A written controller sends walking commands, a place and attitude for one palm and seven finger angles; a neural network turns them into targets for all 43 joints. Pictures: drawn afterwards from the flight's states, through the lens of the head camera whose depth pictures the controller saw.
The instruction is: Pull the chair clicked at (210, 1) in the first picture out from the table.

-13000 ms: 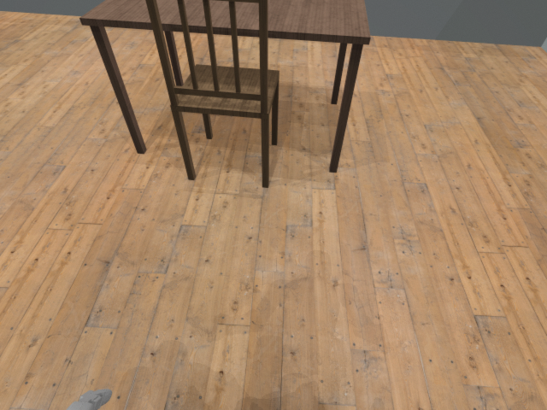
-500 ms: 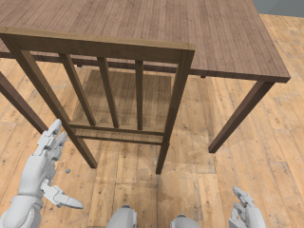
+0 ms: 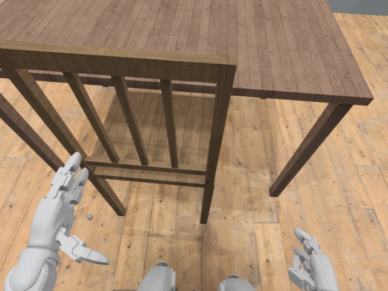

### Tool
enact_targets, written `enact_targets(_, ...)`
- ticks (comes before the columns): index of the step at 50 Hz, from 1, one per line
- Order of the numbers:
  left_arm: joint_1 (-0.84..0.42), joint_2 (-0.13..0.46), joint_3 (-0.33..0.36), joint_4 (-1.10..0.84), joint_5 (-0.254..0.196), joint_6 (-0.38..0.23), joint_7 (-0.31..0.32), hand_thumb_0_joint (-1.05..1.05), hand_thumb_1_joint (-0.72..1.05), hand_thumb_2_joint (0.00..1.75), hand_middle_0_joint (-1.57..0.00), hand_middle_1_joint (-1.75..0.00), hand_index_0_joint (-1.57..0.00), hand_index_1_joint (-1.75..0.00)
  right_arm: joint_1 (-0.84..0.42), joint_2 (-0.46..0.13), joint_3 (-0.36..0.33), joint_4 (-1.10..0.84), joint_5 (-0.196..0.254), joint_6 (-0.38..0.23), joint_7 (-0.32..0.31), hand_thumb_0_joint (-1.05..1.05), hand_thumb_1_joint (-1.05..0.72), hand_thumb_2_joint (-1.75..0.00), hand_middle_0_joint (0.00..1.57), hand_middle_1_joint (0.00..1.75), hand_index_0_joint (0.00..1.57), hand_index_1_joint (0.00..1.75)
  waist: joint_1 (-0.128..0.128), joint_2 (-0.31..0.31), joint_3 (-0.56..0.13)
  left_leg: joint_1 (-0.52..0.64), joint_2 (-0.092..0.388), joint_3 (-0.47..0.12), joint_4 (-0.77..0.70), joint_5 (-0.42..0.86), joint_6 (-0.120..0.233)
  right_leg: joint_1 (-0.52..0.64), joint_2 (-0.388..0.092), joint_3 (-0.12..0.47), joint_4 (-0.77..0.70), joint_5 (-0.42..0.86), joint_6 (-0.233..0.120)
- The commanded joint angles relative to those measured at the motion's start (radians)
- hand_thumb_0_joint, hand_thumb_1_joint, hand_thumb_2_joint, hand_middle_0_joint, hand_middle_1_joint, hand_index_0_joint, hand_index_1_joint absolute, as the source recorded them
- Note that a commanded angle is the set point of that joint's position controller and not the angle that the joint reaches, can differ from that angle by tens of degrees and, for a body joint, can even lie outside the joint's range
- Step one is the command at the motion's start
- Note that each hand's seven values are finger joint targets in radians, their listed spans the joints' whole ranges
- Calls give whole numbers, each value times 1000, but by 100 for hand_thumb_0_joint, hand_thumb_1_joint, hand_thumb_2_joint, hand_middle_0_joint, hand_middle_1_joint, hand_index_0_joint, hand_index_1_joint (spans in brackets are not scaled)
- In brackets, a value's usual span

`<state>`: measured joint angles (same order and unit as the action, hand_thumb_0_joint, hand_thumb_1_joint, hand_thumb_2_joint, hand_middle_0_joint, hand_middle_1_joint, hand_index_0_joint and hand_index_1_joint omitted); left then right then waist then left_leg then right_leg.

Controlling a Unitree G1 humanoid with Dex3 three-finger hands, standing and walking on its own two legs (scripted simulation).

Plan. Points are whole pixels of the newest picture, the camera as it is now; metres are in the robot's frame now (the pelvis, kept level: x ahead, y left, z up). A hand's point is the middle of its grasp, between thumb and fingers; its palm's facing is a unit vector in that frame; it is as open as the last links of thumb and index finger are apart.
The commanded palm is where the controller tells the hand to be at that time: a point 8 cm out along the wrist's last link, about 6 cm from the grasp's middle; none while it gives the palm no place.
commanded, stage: aim the fingers beside a spindle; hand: left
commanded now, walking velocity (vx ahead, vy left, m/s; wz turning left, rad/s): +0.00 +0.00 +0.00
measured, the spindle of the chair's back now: (134, 128) +0.47 +0.17 +0.01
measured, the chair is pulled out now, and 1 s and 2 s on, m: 0.00 0.00 0.00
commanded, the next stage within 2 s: none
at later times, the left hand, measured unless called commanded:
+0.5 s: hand (106, 205) +0.27 +0.18 +0.03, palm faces -0.04 -1.00 -0.07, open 16.9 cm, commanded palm +0.26 +0.24 +0.02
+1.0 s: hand (125, 189) +0.32 +0.16 +0.00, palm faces -0.07 -1.00 -0.05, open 16.9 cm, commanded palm +0.30 +0.22 +0.00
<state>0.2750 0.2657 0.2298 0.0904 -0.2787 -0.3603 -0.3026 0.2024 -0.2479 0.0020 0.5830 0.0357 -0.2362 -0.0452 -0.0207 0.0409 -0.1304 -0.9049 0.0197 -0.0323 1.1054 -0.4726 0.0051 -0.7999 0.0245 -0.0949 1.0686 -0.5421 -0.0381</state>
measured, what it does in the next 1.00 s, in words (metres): stands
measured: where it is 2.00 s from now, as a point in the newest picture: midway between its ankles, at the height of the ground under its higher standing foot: outside the picture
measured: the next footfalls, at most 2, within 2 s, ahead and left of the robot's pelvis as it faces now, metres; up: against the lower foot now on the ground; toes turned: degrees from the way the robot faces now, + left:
none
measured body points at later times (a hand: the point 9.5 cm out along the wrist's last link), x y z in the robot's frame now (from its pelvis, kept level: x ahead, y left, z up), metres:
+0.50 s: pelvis -0.01 +0.00 -0.01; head +0.08 +0.00 +0.43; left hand +0.27 +0.24 +0.03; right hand +0.15 -0.25 -0.10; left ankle +0.03 +0.11 -0.66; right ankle -0.01 -0.10 -0.66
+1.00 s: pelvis -0.02 +0.01 -0.02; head +0.09 +0.01 +0.41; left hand +0.32 +0.22 +0.01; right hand +0.14 -0.24 -0.12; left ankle +0.03 +0.11 -0.66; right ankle -0.01 -0.10 -0.66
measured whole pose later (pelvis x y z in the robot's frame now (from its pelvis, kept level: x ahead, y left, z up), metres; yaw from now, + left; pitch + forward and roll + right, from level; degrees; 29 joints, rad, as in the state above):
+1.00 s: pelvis -0.02 +0.01 -0.02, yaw -1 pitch +20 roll -2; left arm -0.09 0.21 0.13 0.35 -0.18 -0.38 -0.17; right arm 0.22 -0.27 0.01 0.57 0.01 -0.15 -0.01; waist -0.04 0.04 -0.14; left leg -1.07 0.01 0.00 1.21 -0.49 0.02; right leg -0.98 0.01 -0.07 1.20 -0.56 -0.02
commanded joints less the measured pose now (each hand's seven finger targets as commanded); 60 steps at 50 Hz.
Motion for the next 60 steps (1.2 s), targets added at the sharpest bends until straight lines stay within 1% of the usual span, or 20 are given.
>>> enact_targets(1, -141, 166, 77, -161, -19, -73, -12, 0, -50, 30, -6, -8, -6, -8, -1, -143, -61, -130, 6, -52, -12, 0, -90, -90, 20, 30, 20, 30, -25, -7, -234, 187, -18, -13, -93, 262, 30, 78, -13, 96, -173, 295, 29)
enact_targets(6, -173, 154, 49, -180, -11, -88, -2, 0, -50, 30, -6, -8, -6, -8, 6, -145, -61, -135, 4, -62, -7, 0, -90, -90, 20, 30, 20, 30, -19, 36, -281, 228, -16, -16, -96, 287, 30, 69, -12, 82, -155, 307, 24)
enact_targets(8, -154, 136, 38, -181, -8, -88, 9, 0, -50, 30, -6, -8, -6, -8, 11, -144, -64, -136, 2, -63, -2, 0, -90, -90, 20, 30, 20, 30, -11, 31, -307, 247, -16, -18, -97, 321, 29, 77, -12, 76, -144, 342, 22)
enact_targets(10, -122, 156, 70, -150, -3, -80, 24, 0, -50, 30, -6, -8, -6, -8, 7, -146, -69, -134, 0, -56, 1, 0, -90, -90, 20, 30, 20, 30, 0, 7, -313, 227, -16, -15, -94, 328, 29, 89, -10, 75, -138, 356, 23)
enact_targets(14, -153, 139, 65, -91, 6, -66, 40, 0, -50, 30, -6, -8, -6, -8, 1, -145, -67, -138, 4, -35, 7, 0, -90, -90, 20, 30, 20, 30, -9, -34, -251, 166, -17, -8, -98, 253, 25, 60, -13, 77, -142, 293, 26)
enact_targets(19, -221, 122, 29, -131, 14, -97, 51, 0, -50, 30, -6, -8, -6, -8, 6, -147, -63, -147, -2, -33, 10, 0, -90, -90, 20, 30, 20, 30, -11, 17, -278, 186, -17, -9, -90, 253, 27, 38, -12, 76, -127, 277, 19)
enact_targets(21, -234, 145, 40, -141, 19, -111, 57, 0, -50, 30, -6, -8, -6, -8, 13, -150, -64, -144, -4, -34, 12, 0, -90, -90, 20, 30, 20, 30, -8, 18, -309, 191, -15, -11, -81, 263, 28, 40, -11, 80, -120, 282, 18)
enact_targets(22, -246, 123, 16, -119, 20, -113, 57, 0, -50, 30, -6, -8, -6, -8, 13, -150, -62, -143, -4, -33, 11, 0, -90, -90, 20, 30, 20, 30, -21, -1, -289, 184, -15, -12, -78, 252, 29, 24, -10, 78, -120, 274, 20)
enact_targets(24, -286, 112, 0, -121, 24, -125, 59, 0, -50, 30, -6, -8, -6, -8, 13, -153, -63, -136, -5, -36, 12, 0, -90, -90, 20, 30, 20, 30, -24, 14, -297, 189, -14, -19, -76, 234, 28, 0, -9, 74, -113, 247, 17)
enact_targets(27, -331, 98, -18, -61, 32, -110, 62, 0, -50, 30, -6, -8, -6, -8, 12, -157, -59, -132, -5, -28, 12, 0, -90, -90, 20, 30, 20, 30, -32, -12, -271, 155, -15, -23, -74, 192, 27, -26, -10, 72, -109, 208, 17)
enact_targets(32, -349, 120, 10, -29, 43, -93, 74, 0, -50, 30, -6, -8, -6, -8, 14, -159, -61, -143, -7, -11, 13, 0, -90, -90, 20, 30, 20, 30, -11, -15, -320, 151, -16, -18, -69, 198, 27, -12, -12, 75, -95, 213, 15)
enact_targets(35, -411, 128, 8, -39, 54, -99, 93, 0, -50, 30, -6, -8, -6, -8, 13, -159, -57, -142, -11, -3, 15, 0, -90, -90, 20, 30, 20, 30, -14, 16, -327, 168, -14, -25, -64, 199, 26, -44, -7, 68, -82, 202, 12)
enact_targets(38, -464, 85, -38, -29, 62, -106, 109, 0, -50, 30, -6, -8, -6, -8, 10, -156, -55, -139, -14, 5, 19, 0, -90, -90, 20, 30, 20, 30, -26, 28, -322, 178, -13, -35, -65, 180, 24, -74, -7, 61, -78, 178, 10)
enact_targets(39, -481, 103, -21, -11, 67, -107, 116, 0, -50, 30, -6, -8, -6, -8, 16, -160, -58, -135, -14, 7, 18, 0, -90, -90, 20, 30, 20, 30, -28, 6, -321, 174, -9, -41, -63, 178, 22, -84, -6, 58, -72, 174, 10)
enact_targets(42, -484, 75, -52, 10, 78, -102, 120, 0, -50, 30, -6, -8, -6, -8, 23, -161, -58, -136, -17, 15, 23, 0, -90, -90, 20, 30, 20, 30, -25, 20, -344, 188, -10, -42, -57, 213, 20, -86, -8, 56, -59, 203, 7)
enact_targets(47, -529, 70, -55, 70, 89, -86, 129, 0, -50, 30, -6, -8, -6, -8, 28, -163, -59, -137, -17, 39, 28, 0, -90, -90, 20, 30, 20, 30, -26, -11, -342, 151, -13, -35, -42, 198, 22, -93, -10, 61, -52, 203, 8)
enact_targets(50, -533, 111, -9, 51, 91, -102, 145, 0, -50, 30, -6, -8, -6, -8, 33, -164, -62, -139, -22, 47, 30, 0, -90, -90, 20, 30, 20, 30, -8, 3, -381, 163, -14, -32, -31, 246, 19, -74, -7, 64, -37, 244, 5)
enact_targets(55, -595, 109, -12, 63, 100, -133, 160, 0, -50, 30, -6, -8, -6, -8, 36, -159, -60, -124, -27, 58, 34, 0, -90, -90, 20, 30, 20, 30, -25, -8, -388, 144, -14, -29, -8, 250, 22, -85, -4, 69, -21, 258, 7)
enact_targets(57, -567, 79, -33, 84, 99, -135, 155, 0, -50, 30, -6, -8, -6, -8, 38, -158, -61, -126, -26, 62, 39, 0, -90, -90, 20, 30, 20, 30, -21, 3, -388, 158, -13, -31, -10, 264, 18, -96, -6, 64, -16, 266, 5)
enact_targets(60, -581, 44, -76, 129, 102, -120, 140, 0, -50, 30, -6, -8, -6, -8, 43, -163, -64, -119, -23, 68, 40, 0, -90, -90, 20, 30, 20, 30, -40, -15, -377, 138, -12, -28, 6, 250, 23, -114, -7, 66, -18, 261, 8)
